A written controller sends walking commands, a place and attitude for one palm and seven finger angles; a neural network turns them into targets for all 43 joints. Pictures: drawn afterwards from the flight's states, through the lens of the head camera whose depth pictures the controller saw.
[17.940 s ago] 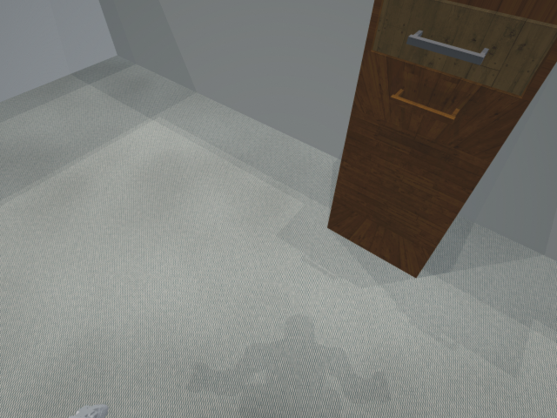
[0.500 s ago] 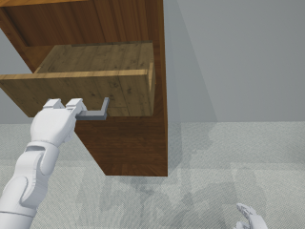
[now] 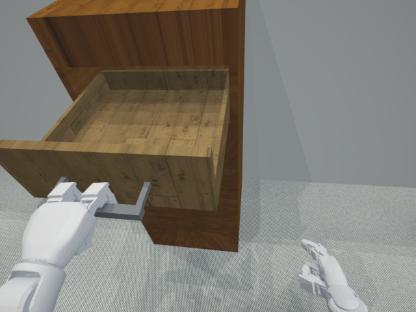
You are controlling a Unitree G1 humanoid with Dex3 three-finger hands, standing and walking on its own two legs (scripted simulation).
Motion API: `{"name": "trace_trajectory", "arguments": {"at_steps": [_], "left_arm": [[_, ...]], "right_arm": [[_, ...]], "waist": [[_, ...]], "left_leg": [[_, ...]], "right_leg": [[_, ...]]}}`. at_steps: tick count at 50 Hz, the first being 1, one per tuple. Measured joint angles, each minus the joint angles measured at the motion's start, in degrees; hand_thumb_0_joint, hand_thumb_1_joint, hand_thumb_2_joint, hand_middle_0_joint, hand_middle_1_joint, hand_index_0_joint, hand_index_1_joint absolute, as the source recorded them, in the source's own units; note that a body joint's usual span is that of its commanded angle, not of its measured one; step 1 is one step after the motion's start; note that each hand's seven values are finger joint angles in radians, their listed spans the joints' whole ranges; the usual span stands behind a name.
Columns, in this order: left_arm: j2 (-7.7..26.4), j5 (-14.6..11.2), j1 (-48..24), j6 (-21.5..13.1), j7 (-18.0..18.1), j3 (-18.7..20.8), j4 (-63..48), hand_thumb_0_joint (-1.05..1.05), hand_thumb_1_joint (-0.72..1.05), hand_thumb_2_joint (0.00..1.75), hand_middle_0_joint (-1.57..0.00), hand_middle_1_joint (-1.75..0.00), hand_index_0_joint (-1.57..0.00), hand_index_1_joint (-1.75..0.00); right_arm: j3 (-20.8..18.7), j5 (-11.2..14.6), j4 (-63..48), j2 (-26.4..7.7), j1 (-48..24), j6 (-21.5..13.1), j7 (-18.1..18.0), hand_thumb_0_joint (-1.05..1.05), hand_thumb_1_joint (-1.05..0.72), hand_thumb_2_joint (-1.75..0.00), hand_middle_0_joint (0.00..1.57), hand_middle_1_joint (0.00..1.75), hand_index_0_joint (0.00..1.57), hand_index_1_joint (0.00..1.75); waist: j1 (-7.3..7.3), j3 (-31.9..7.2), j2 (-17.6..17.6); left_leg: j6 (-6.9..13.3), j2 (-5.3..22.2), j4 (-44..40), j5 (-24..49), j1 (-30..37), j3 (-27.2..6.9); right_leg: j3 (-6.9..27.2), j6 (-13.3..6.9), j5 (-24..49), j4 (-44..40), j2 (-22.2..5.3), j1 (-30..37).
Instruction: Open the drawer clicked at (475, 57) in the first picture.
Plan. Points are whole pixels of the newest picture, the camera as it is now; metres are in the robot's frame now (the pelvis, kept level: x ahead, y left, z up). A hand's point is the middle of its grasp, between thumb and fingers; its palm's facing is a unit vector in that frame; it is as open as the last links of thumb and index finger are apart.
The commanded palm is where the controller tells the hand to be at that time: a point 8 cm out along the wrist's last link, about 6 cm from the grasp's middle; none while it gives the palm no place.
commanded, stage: pull the drawer open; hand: left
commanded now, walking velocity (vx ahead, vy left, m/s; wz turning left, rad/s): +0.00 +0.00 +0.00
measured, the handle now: (96, 197) +0.25 +0.23 +0.14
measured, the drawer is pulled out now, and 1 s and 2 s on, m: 0.26 0.30 0.30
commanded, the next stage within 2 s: open the thumb to release the handle in 0.62 s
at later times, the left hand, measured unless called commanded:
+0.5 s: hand (72, 260) +0.15 +0.23 +0.11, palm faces +0.07 -0.07 -1.00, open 5.6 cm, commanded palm +0.09 +0.24 +0.17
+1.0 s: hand (62, 251) +0.16 +0.25 +0.12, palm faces +0.09 -0.06 -0.99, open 7.6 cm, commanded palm +0.12 +0.25 +0.17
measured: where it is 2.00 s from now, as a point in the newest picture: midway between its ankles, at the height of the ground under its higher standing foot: outside the picture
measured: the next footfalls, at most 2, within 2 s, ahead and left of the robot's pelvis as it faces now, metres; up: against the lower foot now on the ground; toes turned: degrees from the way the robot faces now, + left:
none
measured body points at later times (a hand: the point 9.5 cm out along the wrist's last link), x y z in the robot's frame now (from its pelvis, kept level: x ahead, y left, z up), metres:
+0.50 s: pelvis -0.01 +0.00 -0.01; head -0.01 -0.04 +0.44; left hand +0.14 +0.24 +0.17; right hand +0.19 -0.24 -0.10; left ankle -0.06 +0.10 -0.74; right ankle +0.00 -0.12 -0.74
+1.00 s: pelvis -0.01 +0.00 +0.00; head -0.02 -0.04 +0.45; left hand +0.15 +0.25 +0.17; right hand +0.22 -0.19 -0.09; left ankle -0.06 +0.10 -0.74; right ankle +0.00 -0.12 -0.74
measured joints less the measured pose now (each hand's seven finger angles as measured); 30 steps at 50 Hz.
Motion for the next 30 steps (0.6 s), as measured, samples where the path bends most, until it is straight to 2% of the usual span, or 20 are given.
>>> {"name": "trace_trajectory", "arguments": {"at_steps": [11,21,30], "left_arm": [[1.8,-2.36,13.82,-0.46,3.72,3.84,-6.9,0.01,0.75,0.8,-0.32,-1.3,-0.4,-1.31],[1.6,-2.34,15.89,0.12,6.5,4.51,-7.44,0.01,0.75,0.82,-0.31,-1.27,-0.38,-1.31],[1.49,-1.82,14.6,0.69,6.37,3.55,-7.1,0.01,0.74,0.83,-0.32,-1.27,-0.39,-1.31]], "right_arm": [[0.1,0.43,-1.64,-1.62,3.49,0.32,-0.27,0.01,-0.9,-0.9,0.2,0.3,0.2,0.3],[-1.88,0.22,-1.5,-2.99,5.44,-0.17,-0.57,0.01,-0.9,-0.9,0.2,0.3,0.2,0.3],[-1.65,0.32,-1.16,-2.24,5.14,-0.45,-0.6,0.02,-0.9,-0.9,0.2,0.29,0.2,0.3]], "waist": [[-1.03,-0.58,-0.09],[-2.42,-0.97,-0.33],[-2.31,-0.9,-0.09]], "left_leg": [[-0.25,0.91,1.78,-0.94,-0.78,1.22],[-0.09,1.02,3.94,-1.8,-2.71,2.01],[0.07,0.77,4.52,-1.99,-2.88,1.89]], "right_leg": [[1.14,-0.11,0.06,0.95,0.95,-0.99],[1.94,-0.05,-0.53,3.2,1.03,-3.31],[1.86,0.08,-0.8,3.84,0.75,-3.43]]}}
